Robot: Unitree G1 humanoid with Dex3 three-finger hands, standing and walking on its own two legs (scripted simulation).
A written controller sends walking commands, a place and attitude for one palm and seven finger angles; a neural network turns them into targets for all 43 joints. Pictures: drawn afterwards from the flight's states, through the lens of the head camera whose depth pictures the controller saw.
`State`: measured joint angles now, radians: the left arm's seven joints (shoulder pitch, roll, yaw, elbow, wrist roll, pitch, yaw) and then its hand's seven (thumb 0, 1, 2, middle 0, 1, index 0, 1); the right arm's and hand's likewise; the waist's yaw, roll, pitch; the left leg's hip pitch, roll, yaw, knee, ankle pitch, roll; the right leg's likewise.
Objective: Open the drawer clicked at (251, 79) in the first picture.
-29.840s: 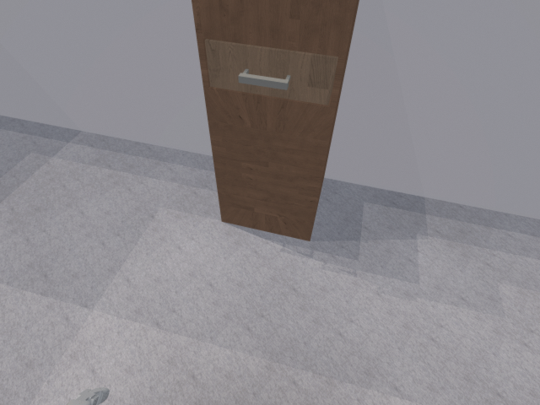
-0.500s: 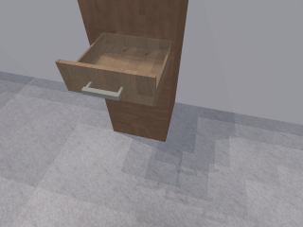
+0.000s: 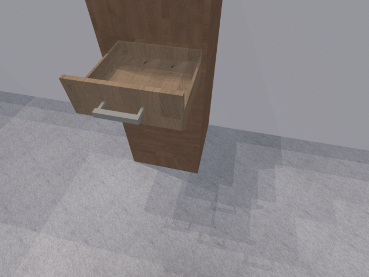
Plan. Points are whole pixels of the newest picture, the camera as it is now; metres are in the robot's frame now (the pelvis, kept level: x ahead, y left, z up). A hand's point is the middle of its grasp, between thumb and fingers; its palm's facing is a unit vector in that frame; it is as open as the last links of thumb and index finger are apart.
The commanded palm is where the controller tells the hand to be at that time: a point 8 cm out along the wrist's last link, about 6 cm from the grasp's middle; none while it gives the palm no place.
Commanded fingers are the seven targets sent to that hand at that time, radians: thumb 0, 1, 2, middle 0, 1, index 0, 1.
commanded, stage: look to check the result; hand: left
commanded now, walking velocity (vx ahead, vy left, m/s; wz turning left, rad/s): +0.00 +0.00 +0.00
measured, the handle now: (119, 111) +0.56 +0.23 +0.00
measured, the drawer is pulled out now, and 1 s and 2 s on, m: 0.29 0.29 0.29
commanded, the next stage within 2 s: stand and wait in 0.48 s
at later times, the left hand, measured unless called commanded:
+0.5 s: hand out of the picture +0.01 +0.15 -0.17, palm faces +0.03 -0.98 -0.20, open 7.4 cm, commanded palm none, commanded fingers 0.00 0.90 0.90 -0.20 -0.30 -0.20 -0.30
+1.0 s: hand out of the picture +0.03 +0.16 -0.17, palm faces +0.02 -0.97 -0.23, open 7.4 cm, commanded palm none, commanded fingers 0.00 0.90 0.90 -0.20 -0.30 -0.20 -0.30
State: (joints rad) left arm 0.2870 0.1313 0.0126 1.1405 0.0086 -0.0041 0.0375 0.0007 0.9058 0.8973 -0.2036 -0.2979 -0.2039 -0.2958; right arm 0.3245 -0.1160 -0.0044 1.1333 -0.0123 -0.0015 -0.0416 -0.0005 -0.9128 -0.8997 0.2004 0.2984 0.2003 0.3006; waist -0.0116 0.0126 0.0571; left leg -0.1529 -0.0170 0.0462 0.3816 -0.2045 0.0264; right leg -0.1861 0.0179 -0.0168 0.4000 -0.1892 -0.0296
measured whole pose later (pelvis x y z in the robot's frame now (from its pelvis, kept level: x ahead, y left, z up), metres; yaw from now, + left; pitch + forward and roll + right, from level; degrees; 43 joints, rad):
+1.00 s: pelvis +0.02 -0.03 +0.00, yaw +0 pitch -1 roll +0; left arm 0.23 0.17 0.02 1.13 0.01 -0.02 0.04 0.00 0.90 0.90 -0.20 -0.30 -0.20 -0.30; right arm 0.26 -0.17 -0.02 1.13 -0.02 0.00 -0.04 0.00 -0.91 -0.90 0.20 0.30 0.20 0.30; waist -0.02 0.02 0.07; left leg -0.12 0.03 0.04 0.36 -0.22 -0.02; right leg -0.14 0.06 -0.02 0.36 -0.19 -0.07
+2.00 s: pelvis +0.01 -0.04 -0.01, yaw +15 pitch +0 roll +1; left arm 0.21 0.20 0.04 1.02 0.02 0.01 0.03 0.00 0.90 0.90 -0.20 -0.30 -0.20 -0.30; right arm 0.19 -0.18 -0.05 1.00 -0.01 0.03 -0.02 0.00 -0.91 -0.90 0.20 0.30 0.20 0.30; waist -0.01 0.02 0.10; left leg -0.30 0.00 -0.03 0.55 -0.30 -0.02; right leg -0.25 -0.03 0.00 0.55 -0.30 0.00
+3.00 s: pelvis +0.01 -0.05 +0.00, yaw +16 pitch -2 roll +0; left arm 0.24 0.16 0.04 1.12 0.01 0.01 0.03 0.00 0.90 0.90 -0.20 -0.30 -0.20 -0.30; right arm 0.25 -0.15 -0.02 1.11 -0.02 0.01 -0.04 0.00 -0.91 -0.90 0.20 0.30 0.20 0.30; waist 0.00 0.00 0.09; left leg -0.18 0.03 -0.05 0.41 -0.20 -0.04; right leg -0.14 0.00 -0.04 0.42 -0.24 -0.01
